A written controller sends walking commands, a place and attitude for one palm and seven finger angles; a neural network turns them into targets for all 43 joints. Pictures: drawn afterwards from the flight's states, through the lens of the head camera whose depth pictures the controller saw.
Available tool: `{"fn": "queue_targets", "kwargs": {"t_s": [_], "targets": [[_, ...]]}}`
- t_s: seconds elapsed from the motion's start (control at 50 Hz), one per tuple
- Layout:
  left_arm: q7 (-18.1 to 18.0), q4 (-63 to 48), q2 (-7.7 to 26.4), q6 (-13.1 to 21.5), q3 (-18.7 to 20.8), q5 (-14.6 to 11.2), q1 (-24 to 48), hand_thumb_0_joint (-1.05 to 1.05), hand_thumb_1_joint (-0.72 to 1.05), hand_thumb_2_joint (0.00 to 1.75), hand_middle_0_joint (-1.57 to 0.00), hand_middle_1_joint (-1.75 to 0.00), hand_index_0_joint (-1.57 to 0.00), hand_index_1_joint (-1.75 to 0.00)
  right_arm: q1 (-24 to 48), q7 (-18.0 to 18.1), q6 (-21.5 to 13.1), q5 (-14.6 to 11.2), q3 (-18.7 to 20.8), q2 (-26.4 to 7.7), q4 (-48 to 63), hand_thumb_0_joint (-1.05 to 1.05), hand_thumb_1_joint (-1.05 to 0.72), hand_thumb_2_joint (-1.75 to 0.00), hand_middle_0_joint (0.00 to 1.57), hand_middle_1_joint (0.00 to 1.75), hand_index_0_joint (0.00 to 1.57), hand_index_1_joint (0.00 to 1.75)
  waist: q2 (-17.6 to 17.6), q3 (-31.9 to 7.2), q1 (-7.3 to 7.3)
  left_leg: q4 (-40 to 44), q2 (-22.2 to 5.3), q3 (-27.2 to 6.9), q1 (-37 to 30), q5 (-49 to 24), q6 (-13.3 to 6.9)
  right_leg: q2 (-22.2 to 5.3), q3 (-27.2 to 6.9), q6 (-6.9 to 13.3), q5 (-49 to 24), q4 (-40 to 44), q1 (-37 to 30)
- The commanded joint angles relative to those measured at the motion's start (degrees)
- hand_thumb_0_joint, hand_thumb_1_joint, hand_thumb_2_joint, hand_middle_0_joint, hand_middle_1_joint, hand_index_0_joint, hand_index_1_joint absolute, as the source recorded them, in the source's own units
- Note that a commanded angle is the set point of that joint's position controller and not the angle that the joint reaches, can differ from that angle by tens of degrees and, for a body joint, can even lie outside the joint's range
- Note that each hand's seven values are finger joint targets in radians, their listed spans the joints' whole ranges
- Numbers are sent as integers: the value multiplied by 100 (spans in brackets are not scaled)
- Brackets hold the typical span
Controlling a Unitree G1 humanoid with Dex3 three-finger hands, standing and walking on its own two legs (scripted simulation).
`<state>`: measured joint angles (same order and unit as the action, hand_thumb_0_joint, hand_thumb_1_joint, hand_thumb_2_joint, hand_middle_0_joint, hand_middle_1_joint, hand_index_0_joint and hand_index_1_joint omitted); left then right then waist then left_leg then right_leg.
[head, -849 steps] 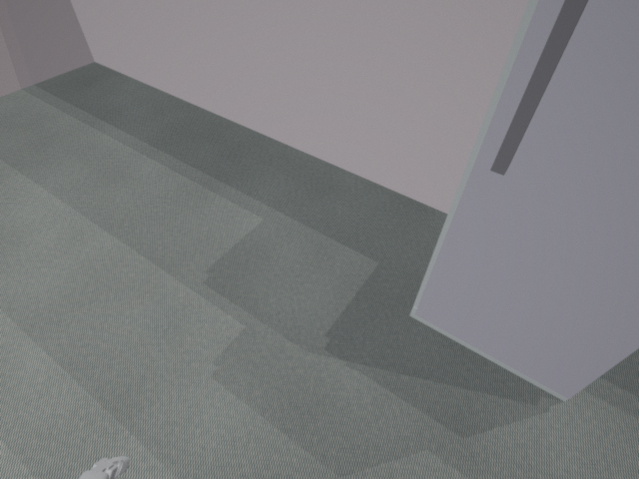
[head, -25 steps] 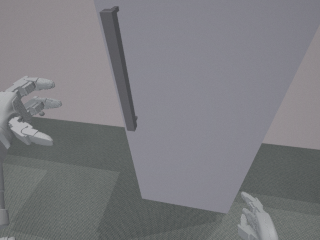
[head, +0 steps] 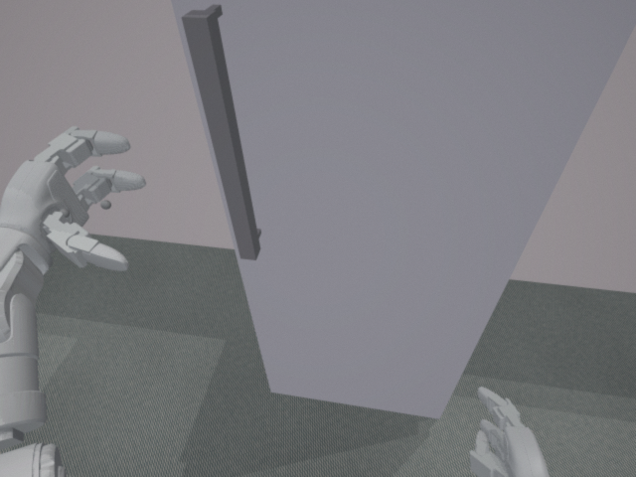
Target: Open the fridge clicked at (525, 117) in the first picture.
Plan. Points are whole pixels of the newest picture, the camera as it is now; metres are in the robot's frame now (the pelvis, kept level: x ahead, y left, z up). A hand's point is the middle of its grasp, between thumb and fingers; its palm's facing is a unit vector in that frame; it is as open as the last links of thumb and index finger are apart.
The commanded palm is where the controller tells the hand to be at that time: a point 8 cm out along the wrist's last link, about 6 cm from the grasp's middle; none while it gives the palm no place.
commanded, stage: move the hooked fingers beside the handle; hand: left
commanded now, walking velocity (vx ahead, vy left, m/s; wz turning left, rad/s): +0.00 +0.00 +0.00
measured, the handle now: (236, 154) +0.49 +0.17 +0.19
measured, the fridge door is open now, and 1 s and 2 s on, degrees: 0 0 0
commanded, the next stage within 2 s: none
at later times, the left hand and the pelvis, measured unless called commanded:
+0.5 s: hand (128, 189) +0.36 +0.26 +0.21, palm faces +0.01 -1.00 -0.08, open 14.0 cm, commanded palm +0.33 +0.31 +0.22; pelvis +0.00 +0.01 +0.00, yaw +0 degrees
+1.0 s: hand (163, 156) +0.42 +0.24 +0.22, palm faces -0.02 -1.00 -0.05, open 14.0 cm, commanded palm +0.40 +0.28 +0.21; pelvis +0.02 +0.01 +0.00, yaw -1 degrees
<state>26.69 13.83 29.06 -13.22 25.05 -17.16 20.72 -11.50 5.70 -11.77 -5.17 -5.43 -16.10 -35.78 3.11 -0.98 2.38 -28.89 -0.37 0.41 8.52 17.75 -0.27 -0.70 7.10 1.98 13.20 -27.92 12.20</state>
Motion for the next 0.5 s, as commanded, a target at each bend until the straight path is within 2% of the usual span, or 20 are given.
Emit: {"fn": "queue_targets", "kwargs": {"t_s": [0.0,0.06,0.1,0.12,0.14,0.16,0.18,0.2,0.22,0.24,0.28,0.3,0.32,0.36,0.38,0.4,0.42,0.44,0.46,0.48], "targets": [[-199,-421,1906,144,619,32,1842,0,-50,30,-30,-120,-30,-120,692,2,-296,-35,326,-709,976,0,-90,-90,20,30,20,30,144,-957,44,500,24,-286,190,-1340,-139,-169,-440,2,-1069,369,-537],[-142,-713,1678,-14,363,82,1881,0,-50,30,-30,-120,-30,-120,723,-49,-259,-55,334,-687,1133,0,-90,-90,20,30,20,30,219,-1129,22,474,33,-261,73,-1554,-148,-186,-431,-2,-1380,270,-558],[-122,-799,1784,19,478,28,1849,0,-50,30,-30,-120,-30,-120,683,-59,-234,-36,345,-708,1158,0,-90,-90,20,30,20,30,-155,-1257,22,434,-5,-282,36,-1690,-167,-152,-421,-5,-1497,250,-654],[-97,-1051,1702,103,418,-16,2096,0,-50,30,-30,-120,-30,-120,705,-56,-242,-27,346,-701,1186,0,-90,-90,20,30,20,30,-126,-1385,-11,435,6,-277,-50,-1699,-172,-152,-432,-17,-1548,241,-663],[-121,-1151,1870,182,660,-76,2028,0,-50,30,-30,-120,-30,-120,690,-50,-257,-12,366,-692,1202,0,-90,-90,20,30,20,30,-173,-1555,36,407,17,-300,-106,-1748,-182,-146,-445,-16,-1605,216,-753],[-136,-1269,1901,254,708,-97,2060,0,-50,30,-30,-120,-30,-120,693,-42,-261,-5,356,-689,1205,0,-90,-90,20,30,20,30,-132,-1659,35,399,21,-279,-148,-1820,-177,-141,-437,-16,-1678,192,-808],[-150,-1305,1799,307,659,-123,2108,0,-50,30,-30,-120,-30,-120,706,-33,-270,2,348,-651,1205,0,-90,-90,20,30,20,30,-29,-1638,27,399,26,-264,-188,-1748,-174,-141,-455,-16,-1616,217,-728],[-195,-1179,1896,333,708,-104,2123,0,-50,30,-30,-120,-30,-120,651,-28,-248,8,350,-670,1133,0,-90,-90,20,30,20,30,-156,-1537,6,397,0,-250,-148,-1725,-177,-131,-458,-23,-1564,256,-695],[-239,-1145,1894,366,689,-98,2368,0,-50,30,-30,-120,-30,-120,652,-9,-253,4,352,-684,1089,0,-90,-90,20,30,20,30,-67,-1421,-44,452,4,-260,-91,-1553,-168,-140,-464,-28,-1400,301,-615],[-280,-857,1928,331,740,-55,2252,0,-50,30,-30,-120,-30,-120,591,10,-240,-4,364,-692,1039,0,-90,-90,20,30,20,30,-54,-1257,-47,466,1,-252,-28,-1442,-174,-131,-461,-21,-1251,328,-508],[-324,-533,1765,256,452,44,2573,0,-50,30,-30,-120,-30,-120,538,51,-222,-34,361,-717,949,0,-90,-90,20,30,20,30,156,-952,-160,522,-1,-254,54,-1174,-156,-147,-472,-19,-943,401,-250],[-331,-439,1761,212,366,105,2644,0,-50,30,-30,-120,-30,-120,502,56,-202,-34,378,-746,920,0,-90,-90,20,30,20,30,113,-879,-172,509,-23,-247,48,-1224,-163,-150,-479,-7,-954,425,-235],[-320,-478,1672,187,171,158,2882,0,-50,30,-30,-120,-30,-120,514,76,-190,-58,371,-738,934,0,-90,-90,20,30,20,30,370,-936,-235,525,-10,-245,-19,-1193,-157,-157,-489,-6,-910,434,-176],[-310,-334,1515,179,-111,219,3213,0,-50,30,-30,-120,-30,-120,465,113,-194,-65,361,-727,920,0,-90,-90,20,30,20,30,406,-958,-315,516,-5,-303,-98,-1138,-156,-152,-472,6,-822,434,-75],[-300,-410,1532,232,-148,224,3404,0,-50,30,-30,-120,-30,-120,440,124,-200,-62,374,-741,921,0,-90,-90,20,30,20,30,431,-1123,-332,513,-8,-334,-173,-1164,-148,-149,-460,9,-832,419,-119],[-282,-489,1480,295,-221,210,3482,0,-50,30,-30,-120,-30,-120,437,126,-199,-44,371,-728,918,0,-90,-90,20,30,20,30,240,-1255,-334,484,-27,-337,-263,-1324,-169,-144,-461,20,-981,415,-211],[-275,-573,1621,376,-55,165,3557,0,-50,30,-30,-120,-30,-120,423,130,-212,-32,384,-740,936,0,-90,-90,20,30,20,30,146,-1500,-307,468,-20,-366,-342,-1431,-170,-141,-457,16,-1110,378,-325],[-258,-674,1651,464,13,132,3571,0,-50,30,-30,-120,-30,-120,447,125,-222,-14,377,-728,948,0,-90,-90,20,30,20,30,236,-1696,-268,435,-3,-369,-423,-1627,-162,-143,-462,32,-1312,325,-453],[-252,-654,1630,535,77,83,3522,0,-50,30,-30,-120,-30,-120,446,117,-224,3,364,-704,957,0,-90,-90,20,30,20,30,128,-1864,-223,413,5,-380,-465,-1782,-156,-144,-462,38,-1498,275,-567],[-249,-483,1705,568,201,56,3389,0,-50,30,-30,-120,-30,-120,424,109,-214,3,359,-700,934,0,-90,-90,20,30,20,30,37,-1859,-193,418,1,-371,-418,-1835,-144,-141,-450,33,-1569,265,-597]]}}
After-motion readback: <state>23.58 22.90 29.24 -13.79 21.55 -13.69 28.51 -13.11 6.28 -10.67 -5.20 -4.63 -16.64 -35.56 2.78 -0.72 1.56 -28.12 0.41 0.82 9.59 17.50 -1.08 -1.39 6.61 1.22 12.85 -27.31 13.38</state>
